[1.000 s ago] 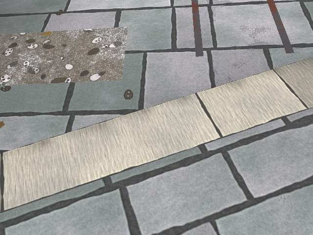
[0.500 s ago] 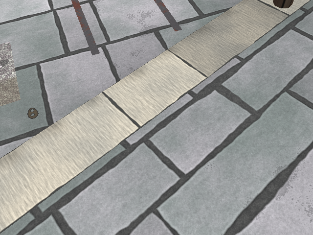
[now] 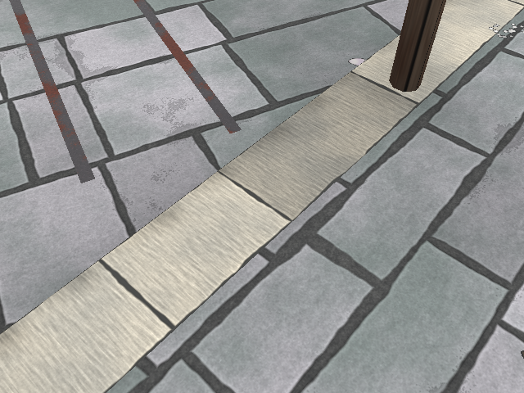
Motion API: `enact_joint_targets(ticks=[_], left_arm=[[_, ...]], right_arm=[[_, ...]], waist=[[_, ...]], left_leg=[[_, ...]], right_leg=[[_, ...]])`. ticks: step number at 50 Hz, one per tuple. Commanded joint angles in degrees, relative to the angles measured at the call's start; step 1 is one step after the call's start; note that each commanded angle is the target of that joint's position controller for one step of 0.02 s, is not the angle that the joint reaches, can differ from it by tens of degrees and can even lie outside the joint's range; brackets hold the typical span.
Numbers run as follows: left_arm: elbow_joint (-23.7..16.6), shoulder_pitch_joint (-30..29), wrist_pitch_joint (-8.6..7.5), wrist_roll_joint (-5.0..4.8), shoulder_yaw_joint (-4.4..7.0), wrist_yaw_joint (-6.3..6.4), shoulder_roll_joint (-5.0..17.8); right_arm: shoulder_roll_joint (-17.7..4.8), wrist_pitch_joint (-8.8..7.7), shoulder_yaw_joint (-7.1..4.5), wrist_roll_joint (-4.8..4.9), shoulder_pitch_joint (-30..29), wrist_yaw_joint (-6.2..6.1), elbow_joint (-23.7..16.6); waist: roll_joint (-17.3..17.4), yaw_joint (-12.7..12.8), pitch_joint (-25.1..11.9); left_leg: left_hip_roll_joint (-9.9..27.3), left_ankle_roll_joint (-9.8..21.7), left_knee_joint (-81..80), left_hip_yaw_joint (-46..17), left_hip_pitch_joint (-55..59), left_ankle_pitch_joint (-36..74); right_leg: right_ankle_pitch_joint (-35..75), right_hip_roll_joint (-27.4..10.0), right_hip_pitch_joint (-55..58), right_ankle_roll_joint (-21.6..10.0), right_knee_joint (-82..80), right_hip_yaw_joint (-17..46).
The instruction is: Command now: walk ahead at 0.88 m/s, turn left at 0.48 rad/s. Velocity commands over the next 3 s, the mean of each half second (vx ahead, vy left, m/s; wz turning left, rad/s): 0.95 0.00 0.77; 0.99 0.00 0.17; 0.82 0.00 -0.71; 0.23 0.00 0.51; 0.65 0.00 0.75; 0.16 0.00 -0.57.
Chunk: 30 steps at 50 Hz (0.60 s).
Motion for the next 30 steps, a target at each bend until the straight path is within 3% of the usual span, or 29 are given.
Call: enact_joint_targets(ticks=[1,2,3,4,5,6,7,8,10,12,15,18,20,21,22,23,24,25,26,27,28,29,30], left_arm=[[-1.93,-3.00,-0.71,0.42,2.20,0.52,9.97],[-2.24,-4.33,-0.15,0.55,2.13,0.78,10.29],[-3.82,-3.23,-0.40,-0.26,1.08,0.90,8.27],[-6.31,-2.55,-1.46,0.08,-0.86,-0.56,1.30],[-7.41,-8.98,-2.48,0.68,-0.81,-0.58,4.10],[-8.13,-11.81,-3.22,0.43,-0.56,-0.80,6.62],[-7.99,-12.98,-3.69,0.68,-1.06,-0.85,6.51],[-8.29,-13.83,-3.34,1.32,-1.36,-0.75,5.73],[-8.68,-13.01,-1.36,2.14,-2.14,-1.15,4.45],[-9.91,-16.21,0.18,2.30,-2.73,-1.46,3.60],[-14.25,-27.16,0.14,1.03,-3.80,-2.23,2.50],[-15.82,-31.66,-0.36,-0.10,-4.38,-2.48,1.42],[-16.06,-31.26,-0.52,-0.53,-4.07,-2.00,2.50],[-15.35,-28.58,-0.53,-0.57,-3.62,-1.56,3.60],[-13.79,-23.28,-0.50,-0.77,-2.62,-0.84,5.91],[-11.60,-14.12,-0.60,-1.34,-1.22,0.15,8.83],[-8.50,-1.20,-0.62,-1.39,0.35,1.49,11.47],[-6.54,9.88,-0.81,0.39,1.77,2.91,14.94],[-7.80,2.82,-0.49,1.67,2.29,2.25,18.30],[-8.91,-4.07,-0.10,0.78,2.06,1.83,12.35],[-8.75,-7.01,0.02,0.42,0.86,1.65,7.49],[-7.28,-6.53,0.06,0.65,0.40,1.43,5.33],[-5.46,-5.16,-0.32,0.58,-0.02,1.56,4.55]], right_arm=[[-5.46,-1.04,-1.40,0.31,1.14,-1.08,-3.63],[-6.79,-1.37,-2.29,0.21,14.71,-1.76,0.58],[-12.79,-1.74,-4.15,-0.36,25.16,-2.64,3.07],[-17.69,-1.98,-4.88,-0.36,24.35,-2.60,3.25],[-13.97,-1.93,-4.07,0.87,18.69,-2.22,2.49],[-13.37,-2.05,-4.25,0.74,17.52,-2.51,2.21],[-12.27,-2.25,-4.07,0.83,16.95,-2.79,2.34],[-10.55,-2.40,-3.39,0.94,15.48,-3.13,2.74],[-8.11,-3.10,-2.26,1.32,14.81,-3.57,3.18],[-8.29,-3.84,-2.17,1.74,16.14,-3.79,3.51],[-8.78,-4.10,-2.50,1.79,17.23,-4.16,3.90],[-9.58,-4.14,-2.95,2.32,19.89,-4.29,5.59],[-10.59,-4.24,-3.25,2.62,19.14,-4.67,5.92],[-11.38,-4.30,-3.43,2.68,17.68,-4.93,5.72],[-13.02,-4.37,-3.75,2.53,17.10,-5.09,5.66],[-15.04,-4.53,-4.16,1.94,15.00,-4.89,5.32],[-14.64,-5.07,-4.06,1.15,11.58,-4.62,4.86],[-5.70,-5.68,-1.91,0.47,11.45,-4.65,3.57],[-1.39,-5.07,-0.14,3.92,18.61,-4.46,-0.37],[-6.82,-3.93,-0.44,1.89,14.15,-4.97,1.48],[-8.12,-3.24,-0.81,0.79,9.87,-4.39,1.36],[-7.63,-2.60,-0.76,0.27,7.53,-3.71,1.34],[-6.07,-2.04,-0.52,-0.52,5.24,-2.81,0.32]], waist=[[-5.39,-4.73,2.35],[-3.20,-11.11,-4.43],[5.53,-14.35,-10.55],[20.75,-9.00,-10.97],[15.00,-8.92,-5.95],[7.18,-8.20,-3.40],[1.03,-7.24,-1.86],[-1.05,-5.15,1.42],[2.00,-2.37,3.84],[1.22,-2.38,6.96],[1.60,-4.83,10.68],[3.74,-7.66,7.86],[3.87,-7.11,5.79],[3.56,-5.44,3.80],[3.58,-3.11,-0.43],[3.88,2.18,-5.75],[3.58,9.41,-10.93],[-7.26,11.12,-18.01],[-25.57,2.33,-24.43],[-14.30,2.76,-15.42],[-7.58,2.63,-8.36],[-2.27,2.40,-3.56],[-1.86,1.63,-0.69]], left_leg=[[-5.08,5.41,1.33,4.95,10.84,-7.23],[-8.66,6.48,-0.45,5.57,26.07,-8.57],[-1.44,9.50,-4.87,-10.14,43.94,-23.10],[11.81,15.78,-18.57,-45.49,51.99,-44.57],[12.80,15.33,-25.16,-57.47,49.75,-37.51],[12.50,14.64,-22.97,-49.15,46.95,-30.53],[10.84,13.56,-22.77,-42.43,41.05,-23.36],[8.21,12.03,-23.70,-36.95,34.65,-17.88],[4.54,12.65,-25.00,-31.75,27.96,-13.28],[2.91,13.32,-27.20,-28.94,23.30,-9.79],[0.28,12.14,-29.86,-26.26,18.33,2.97],[0.03,9.25,-28.13,-25.59,21.01,21.16],[1.04,7.73,-25.48,-26.19,24.96,29.03],[0.70,6.31,-22.05,-25.96,26.03,35.62],[0.65,4.84,-15.77,-26.30,27.24,44.25],[0.27,3.59,-4.72,-26.38,26.17,46.88],[-1.85,2.86,9.49,-25.29,19.96,41.88],[-5.80,3.27,30.57,-20.47,11.16,4.42],[-10.04,1.88,43.65,-14.07,-2.25,-21.60],[-4.38,2.62,44.79,-12.16,-7.31,-14.42],[-1.74,2.39,42.37,-10.70,-7.73,-9.68],[0.18,2.02,40.93,-9.75,-6.80,-8.42],[1.39,1.92,39.55,-9.62,-6.12,-8.05]], right_leg=[[59.34,-15.14,-6.43,-5.35,13.32,-5.26],[68.31,-12.86,-11.59,-4.13,30.69,-8.83],[55.55,-8.96,-28.37,-2.36,52.45,-9.69],[2.09,3.34,-49.44,0.24,68.85,-5.06],[1.33,3.12,-57.92,-0.65,74.50,3.31],[5.39,-1.08,-59.15,-1.26,74.75,4.46],[8.24,-3.79,-56.36,-1.32,69.74,3.97],[8.49,-5.25,-53.75,-0.66,65.87,3.21],[6.34,-6.47,-51.12,1.49,61.10,2.50],[5.54,-6.85,-52.53,3.17,56.46,0.02],[15.63,-5.15,-50.92,5.18,41.83,-3.64],[26.10,-2.31,-43.27,4.43,30.61,-5.08],[27.57,-1.19,-38.15,3.22,25.97,-3.97],[26.04,0.07,-32.44,2.62,23.40,-3.67],[22.33,1.73,-24.26,2.04,23.69,-3.33],[17.38,1.57,-13.73,1.63,24.56,-2.54],[11.96,-2.24,0.03,0.98,25.95,-0.64],[-10.25,-16.36,12.10,-0.41,24.52,13.69],[-21.96,-30.36,16.45,-5.62,10.13,48.01],[-27.62,-26.23,7.88,-6.25,8.04,45.24],[-20.90,-24.03,0.44,-5.99,9.11,34.21],[-10.40,-22.13,-5.81,-5.70,8.66,26.60],[-3.99,-19.53,-10.34,-5.23,7.51,20.65]])
Next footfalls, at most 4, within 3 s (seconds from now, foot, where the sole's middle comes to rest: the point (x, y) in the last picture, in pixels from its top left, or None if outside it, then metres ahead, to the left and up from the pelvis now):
0.04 left None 0.19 0.10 -0.76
0.48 right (263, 327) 0.68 0.05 -0.76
0.90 left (127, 265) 0.86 0.46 -0.76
1.38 right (155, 182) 1.33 0.48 -0.91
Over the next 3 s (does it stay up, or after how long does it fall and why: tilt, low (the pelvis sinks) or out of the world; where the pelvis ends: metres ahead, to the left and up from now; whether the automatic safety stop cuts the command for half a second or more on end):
stays up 1.87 0.84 -0.16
